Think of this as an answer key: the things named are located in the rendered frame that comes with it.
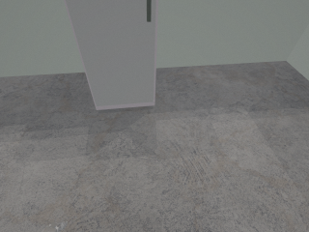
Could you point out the fridge door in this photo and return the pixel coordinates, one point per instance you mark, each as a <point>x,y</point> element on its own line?
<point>117,45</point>

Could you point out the left robot hand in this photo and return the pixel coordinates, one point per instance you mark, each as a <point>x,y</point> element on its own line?
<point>56,226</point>

